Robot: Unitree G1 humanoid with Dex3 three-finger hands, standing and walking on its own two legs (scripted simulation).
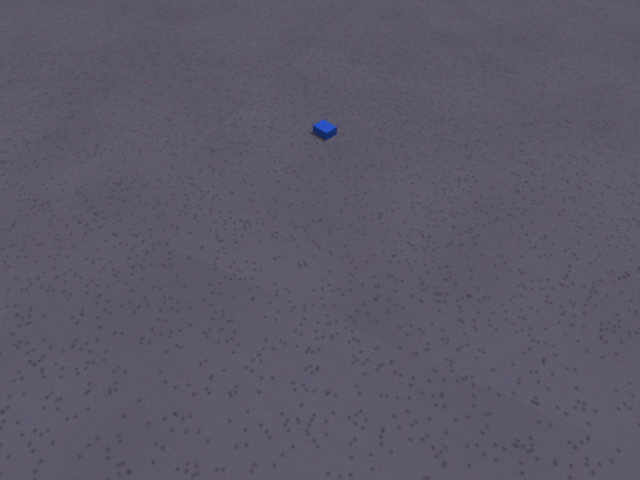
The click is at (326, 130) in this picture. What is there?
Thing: flat box
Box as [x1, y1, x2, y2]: [313, 119, 336, 139]
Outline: 323,119 313,125 313,132 327,139 336,133 336,127
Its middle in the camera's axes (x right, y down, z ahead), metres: +0.03 -0.59 +2.11
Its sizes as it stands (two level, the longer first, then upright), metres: 0.100 0.080 0.044
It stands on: the floor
